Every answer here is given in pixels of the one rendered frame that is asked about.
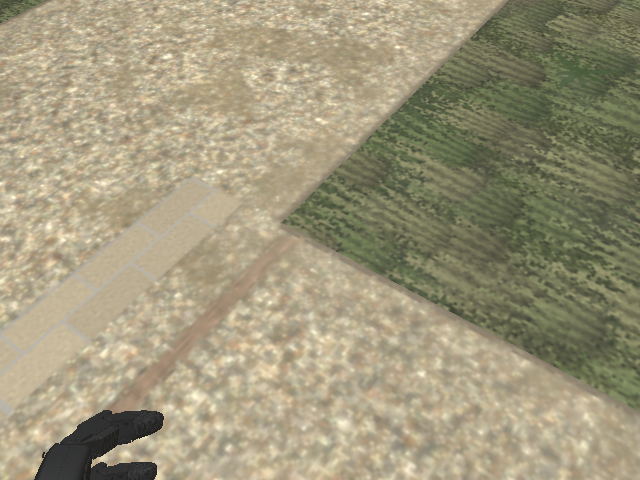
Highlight left robot hand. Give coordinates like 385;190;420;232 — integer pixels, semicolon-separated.
34;410;164;480

